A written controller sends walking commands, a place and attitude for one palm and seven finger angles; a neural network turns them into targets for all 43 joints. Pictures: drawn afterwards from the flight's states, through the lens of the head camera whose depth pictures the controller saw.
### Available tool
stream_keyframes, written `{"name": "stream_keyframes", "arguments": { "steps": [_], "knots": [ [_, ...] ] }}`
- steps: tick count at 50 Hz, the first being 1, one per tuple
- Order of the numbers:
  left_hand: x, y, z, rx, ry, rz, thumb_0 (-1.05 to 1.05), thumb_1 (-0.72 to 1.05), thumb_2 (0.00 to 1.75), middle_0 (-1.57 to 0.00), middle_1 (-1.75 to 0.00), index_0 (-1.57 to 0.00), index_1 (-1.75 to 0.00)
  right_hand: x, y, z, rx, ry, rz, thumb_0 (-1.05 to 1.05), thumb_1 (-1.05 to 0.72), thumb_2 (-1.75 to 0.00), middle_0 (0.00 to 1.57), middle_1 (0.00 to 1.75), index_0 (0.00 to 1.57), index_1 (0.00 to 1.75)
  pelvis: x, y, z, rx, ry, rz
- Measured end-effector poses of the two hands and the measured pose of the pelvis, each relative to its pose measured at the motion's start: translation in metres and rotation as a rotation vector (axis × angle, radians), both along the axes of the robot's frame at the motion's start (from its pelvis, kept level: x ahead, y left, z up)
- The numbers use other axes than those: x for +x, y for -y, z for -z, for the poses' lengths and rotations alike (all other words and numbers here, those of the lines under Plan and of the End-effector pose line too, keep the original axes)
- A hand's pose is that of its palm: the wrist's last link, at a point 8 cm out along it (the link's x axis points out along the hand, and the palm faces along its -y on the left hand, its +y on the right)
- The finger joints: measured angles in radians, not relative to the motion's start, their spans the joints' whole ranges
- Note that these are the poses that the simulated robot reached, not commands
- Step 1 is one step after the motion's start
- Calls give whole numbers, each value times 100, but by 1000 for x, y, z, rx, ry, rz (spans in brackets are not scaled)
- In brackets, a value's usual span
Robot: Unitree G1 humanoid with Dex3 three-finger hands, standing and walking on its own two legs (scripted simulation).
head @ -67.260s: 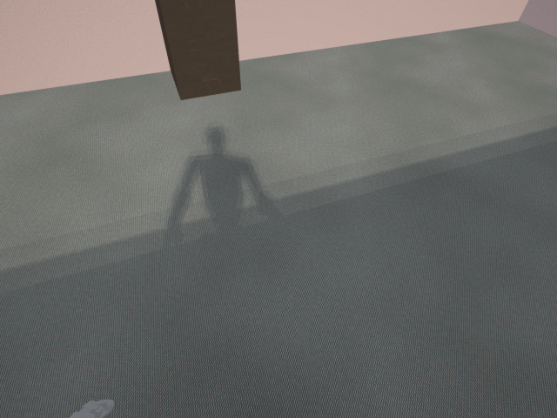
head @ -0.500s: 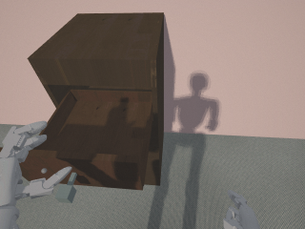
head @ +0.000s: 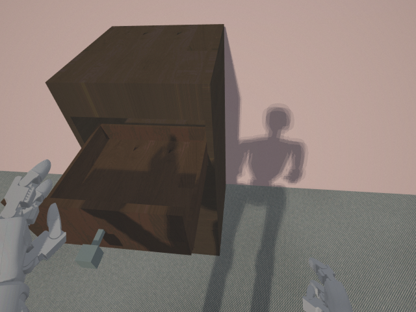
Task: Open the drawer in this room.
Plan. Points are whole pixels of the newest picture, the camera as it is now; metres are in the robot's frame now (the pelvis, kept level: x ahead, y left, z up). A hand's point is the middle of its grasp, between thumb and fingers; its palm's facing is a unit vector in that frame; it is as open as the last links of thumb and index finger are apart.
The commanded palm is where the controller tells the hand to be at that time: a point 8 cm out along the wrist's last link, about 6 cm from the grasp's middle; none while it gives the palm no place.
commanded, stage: step back with the hand held close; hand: left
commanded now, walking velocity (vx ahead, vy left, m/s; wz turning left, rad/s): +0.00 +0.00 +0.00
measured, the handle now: (94, 247) +0.24 +0.28 -0.02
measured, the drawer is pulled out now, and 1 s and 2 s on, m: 0.30 0.30 0.30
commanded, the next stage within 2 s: stop stepping back and stand still in 1.26 s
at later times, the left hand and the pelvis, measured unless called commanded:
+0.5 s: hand (41, 241) +0.17 +0.27 +0.15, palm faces +0.28 -0.82 -0.49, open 7.4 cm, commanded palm +0.10 +0.31 +0.17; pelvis -0.03 +0.03 -0.01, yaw +0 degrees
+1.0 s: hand out of the picture +0.09 +0.28 +0.15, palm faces +0.38 -0.83 -0.41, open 7.4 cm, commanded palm +0.02 +0.33 +0.17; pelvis -0.10 +0.04 -0.02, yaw +3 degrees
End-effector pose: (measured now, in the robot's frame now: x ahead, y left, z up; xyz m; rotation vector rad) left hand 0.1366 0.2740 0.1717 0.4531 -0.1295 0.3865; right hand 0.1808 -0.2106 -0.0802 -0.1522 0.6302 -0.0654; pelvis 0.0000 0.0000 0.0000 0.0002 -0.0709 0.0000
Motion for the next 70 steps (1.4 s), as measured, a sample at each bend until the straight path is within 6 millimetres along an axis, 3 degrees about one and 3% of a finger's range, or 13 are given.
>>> {"name": "stream_keyframes", "arguments": {
  "steps": [9, 15, 23, 31, 37, 44, 54, 58, 62, 66, 70],
  "knots": [
    [-1, -6, -6, 63, 16, 8, 1, 88, 90, -22, -30, -22, -30, -13, 8, 4, -14, -43, 17, 1, -90, -90, 20, 30, 20, 30, -8, -2, 2, -18, -43, -11],
    [3, -12, 5, 63, -33, 56, 1, 89, 90, -21, -30, -21, -30, -29, 13, 6, -55, -111, 62, 1, -91, -90, 20, 30, 20, 30, -12, -13, 3, -12, -85, -3],
    [1, -28, 5, 93, -41, 113, 1, 88, 90, -22, -30, -22, -30, -43, 3, -3, -92, -118, 107, 1, -91, -90, 20, 30, 20, 30, -23, -29, 5, -5, -103, 6],
    [-25, -40, -1, 113, 23, 121, 1, 89, 90, -22, -30, -22, -30, -48, -20, -14, -94, -41, 63, 1, -90, -90, 20, 30, 20, 30, -44, -39, 11, 0, -102, 9],
    [-52, -39, -1, 123, 59, 75, 1, 89, 90, -22, -30, -22, -30, -59, -32, -9, -86, -3, 5, 1, -90, -90, 20, 30, 20, 30, -62, -37, 17, -1, -88, 6],
    [-72, -34, 3, 65, 117, 37, 1, 88, 90, -22, -30, -22, -30, -93, -23, 6, -92, -77, -4, 1, -90, -90, 20, 30, 20, 30, -81, -33, 20, -10, -88, -14],
    [-92, -48, 2, 112, 86, 79, 1, 88, 90, -22, -30, -22, -30, -141, -19, 3, -133, -132, 41, 1, -90, -90, 20, 30, 20, 30, -113, -39, 15, -15, -106, -21],
    [-106, -36, -9, 121, 76, 99, 1, 89, 90, -21, -30, -21, -30, -154, -24, 1, -80, -113, 41, 1, -90, -90, 20, 30, 20, 30, -127, -32, 10, -29, -116, 13],
    [-118, -12, -10, 114, 74, 143, 1, 89, 90, -21, -30, -21, -30, -166, -21, 6, -34, -84, 21, 1, -90, -90, 20, 30, 20, 30, -149, -20, 12, -15, -126, 40],
    [-134, 15, -6, 126, 36, 187, 1, 89, 90, -21, -30, -21, -30, -182, -6, 15, -2, -77, 6, 1, -90, -90, 20, 30, 20, 30, -181, -3, 15, -42, -117, 38],
    [-164, 30, -9, 136, -1, 205, 1, 88, 90, -22, -30, -22, -30, -211, 19, 13, 3, -114, 56, 1, -90, -90, 20, 30, 20, 30, -203, 9, 9, 2, -125, 30]
  ]
}}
